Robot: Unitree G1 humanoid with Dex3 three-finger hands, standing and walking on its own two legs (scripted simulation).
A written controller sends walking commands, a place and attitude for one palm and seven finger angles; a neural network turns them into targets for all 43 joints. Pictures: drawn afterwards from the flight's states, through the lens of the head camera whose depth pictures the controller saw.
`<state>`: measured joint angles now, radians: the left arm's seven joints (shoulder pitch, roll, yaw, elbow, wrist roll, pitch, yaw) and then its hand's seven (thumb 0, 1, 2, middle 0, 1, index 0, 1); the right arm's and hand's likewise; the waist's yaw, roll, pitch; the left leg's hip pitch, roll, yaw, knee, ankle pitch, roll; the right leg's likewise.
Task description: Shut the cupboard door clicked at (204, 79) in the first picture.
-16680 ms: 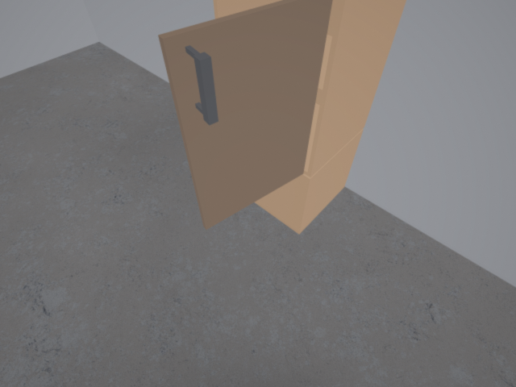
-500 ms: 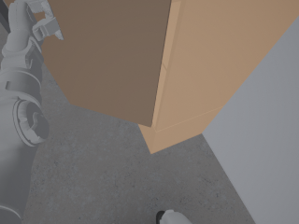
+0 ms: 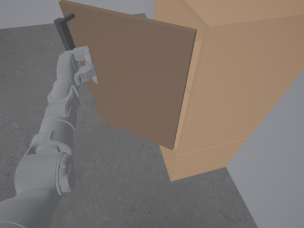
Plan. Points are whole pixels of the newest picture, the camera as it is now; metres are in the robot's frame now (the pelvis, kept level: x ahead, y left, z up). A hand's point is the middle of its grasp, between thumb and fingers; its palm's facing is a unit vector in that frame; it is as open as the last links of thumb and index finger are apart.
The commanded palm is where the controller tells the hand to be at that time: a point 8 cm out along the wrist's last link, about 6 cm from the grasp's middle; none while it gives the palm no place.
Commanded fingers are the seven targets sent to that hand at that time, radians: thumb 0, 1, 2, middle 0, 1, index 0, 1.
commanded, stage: pull the fist back off the door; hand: left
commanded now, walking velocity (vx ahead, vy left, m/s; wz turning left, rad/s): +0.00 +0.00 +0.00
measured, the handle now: (72, 39) +0.64 +0.23 +0.16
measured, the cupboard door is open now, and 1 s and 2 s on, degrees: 50 50 50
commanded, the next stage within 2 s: draw the hand back to the body in 0.04 s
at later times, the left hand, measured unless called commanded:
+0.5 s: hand (83, 88) +0.41 +0.16 +0.16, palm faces +0.04 -1.00 +0.00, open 3.1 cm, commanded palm +0.37 +0.21 +0.17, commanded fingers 0.00 0.90 0.90 -1.30 -1.50 -1.30 -1.50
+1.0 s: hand (31, 144) +0.27 +0.22 +0.17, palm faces +0.35 -0.90 -0.25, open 3.6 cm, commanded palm +0.22 +0.26 +0.18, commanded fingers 0.00 0.90 0.90 -0.67 -0.81 -0.67 -0.81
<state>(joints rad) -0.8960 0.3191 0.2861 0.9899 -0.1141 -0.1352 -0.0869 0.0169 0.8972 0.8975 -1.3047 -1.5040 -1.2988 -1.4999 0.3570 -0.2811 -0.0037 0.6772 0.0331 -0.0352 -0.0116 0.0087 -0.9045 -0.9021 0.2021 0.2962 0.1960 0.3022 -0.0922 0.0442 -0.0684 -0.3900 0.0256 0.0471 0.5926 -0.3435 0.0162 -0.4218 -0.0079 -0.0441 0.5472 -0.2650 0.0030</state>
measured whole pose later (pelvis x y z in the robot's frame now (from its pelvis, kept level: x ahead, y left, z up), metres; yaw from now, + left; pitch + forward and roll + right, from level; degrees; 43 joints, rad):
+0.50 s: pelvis -0.01 -0.01 +0.00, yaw -1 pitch +4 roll +0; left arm -0.61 0.30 0.30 0.69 -0.17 -0.10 -0.13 0.02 0.90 0.90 -1.30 -1.50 -1.30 -1.50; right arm 0.40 -0.27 0.02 0.68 0.06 -0.04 -0.04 0.01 -0.90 -0.90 0.20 0.30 0.20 0.30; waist -0.06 0.05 -0.04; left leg -0.28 0.03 0.08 0.53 -0.30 0.01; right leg -0.35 0.00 -0.01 0.52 -0.24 0.00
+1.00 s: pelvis -0.01 -0.01 +0.01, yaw +2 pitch -4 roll +0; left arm 0.03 0.29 0.19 -0.05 -0.08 -0.06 0.07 0.02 0.89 0.90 -0.94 -1.10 -0.93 -1.09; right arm 0.14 -0.23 0.04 0.61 0.03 -0.04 -0.07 0.01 -0.90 -0.90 0.20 0.30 0.20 0.30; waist 0.06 0.07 0.02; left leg -0.07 0.01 0.02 0.39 -0.25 0.01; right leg -0.11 -0.02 -0.07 0.39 -0.21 0.00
